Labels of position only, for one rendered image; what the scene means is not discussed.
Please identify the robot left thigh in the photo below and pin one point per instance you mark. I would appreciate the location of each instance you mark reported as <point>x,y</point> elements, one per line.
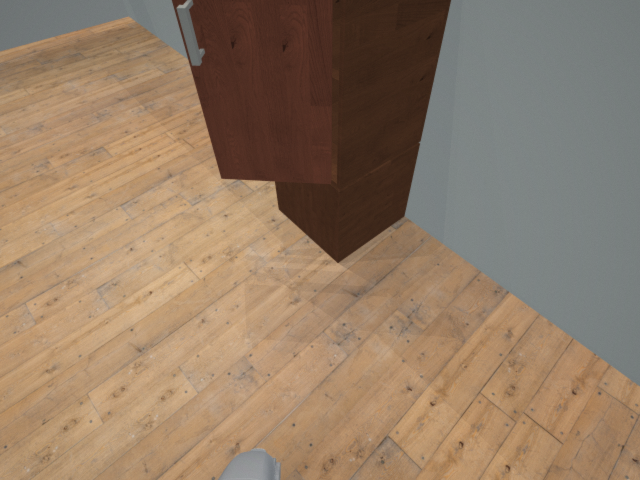
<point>252,465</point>

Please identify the handle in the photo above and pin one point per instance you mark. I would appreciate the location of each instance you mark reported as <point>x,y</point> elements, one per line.
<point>189,34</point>

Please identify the cupboard door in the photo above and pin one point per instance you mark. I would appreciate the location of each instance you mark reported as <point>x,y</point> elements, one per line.
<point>265,86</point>

